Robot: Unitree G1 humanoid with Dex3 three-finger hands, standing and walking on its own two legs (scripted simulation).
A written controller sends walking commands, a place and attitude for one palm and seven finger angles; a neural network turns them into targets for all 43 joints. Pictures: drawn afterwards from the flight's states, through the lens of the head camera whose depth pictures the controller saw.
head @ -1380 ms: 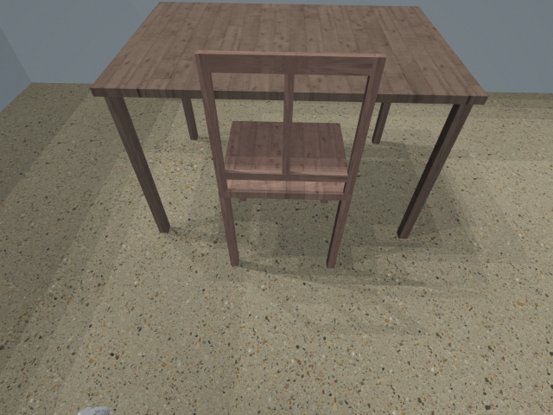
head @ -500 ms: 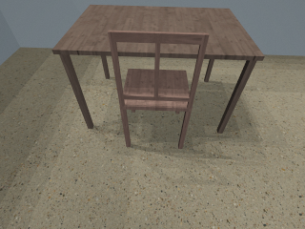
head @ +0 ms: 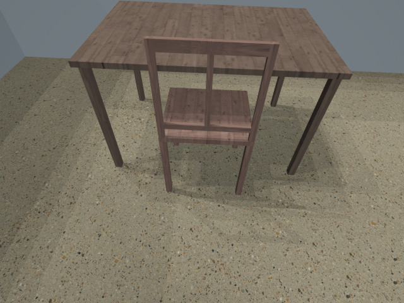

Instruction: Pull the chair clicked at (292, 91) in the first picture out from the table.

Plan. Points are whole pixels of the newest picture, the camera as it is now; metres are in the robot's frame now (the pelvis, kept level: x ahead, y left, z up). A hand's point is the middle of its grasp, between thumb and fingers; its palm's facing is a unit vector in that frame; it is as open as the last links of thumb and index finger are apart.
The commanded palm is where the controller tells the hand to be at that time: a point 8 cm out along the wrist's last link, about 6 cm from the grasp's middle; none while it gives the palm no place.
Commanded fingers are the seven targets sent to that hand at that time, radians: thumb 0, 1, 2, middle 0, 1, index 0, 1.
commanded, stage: look at it before walking up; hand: left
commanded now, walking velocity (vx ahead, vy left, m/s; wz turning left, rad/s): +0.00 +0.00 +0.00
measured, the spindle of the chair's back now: (208, 93) +0.86 +0.02 -0.08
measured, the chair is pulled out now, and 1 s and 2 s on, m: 0.00 0.00 0.00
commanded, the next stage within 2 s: walk to a spot facing it in 0.06 s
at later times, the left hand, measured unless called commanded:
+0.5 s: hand out of the picture +0.07 +0.21 -0.18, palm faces -0.12 -0.95 -0.29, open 7.4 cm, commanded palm none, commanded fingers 0.00 0.90 0.90 -0.20 -0.30 -0.20 -0.30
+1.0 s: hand out of the picture +0.09 +0.19 -0.17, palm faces -0.31 -0.92 -0.25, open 7.4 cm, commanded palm none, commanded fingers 0.00 0.90 0.90 -0.20 -0.30 -0.20 -0.30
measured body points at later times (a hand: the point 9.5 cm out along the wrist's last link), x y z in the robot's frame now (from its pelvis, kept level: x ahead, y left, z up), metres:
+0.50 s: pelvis +0.00 -0.01 -0.02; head +0.01 -0.02 +0.43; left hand +0.07 +0.26 -0.16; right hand +0.05 -0.27 -0.16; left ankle +0.02 +0.13 -0.75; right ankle +0.00 -0.11 -0.74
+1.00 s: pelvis -0.02 +0.01 -0.01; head +0.01 +0.00 +0.44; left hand +0.11 +0.24 -0.15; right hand +0.00 -0.27 -0.14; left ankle +0.01 +0.14 -0.74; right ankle +0.00 -0.10 -0.75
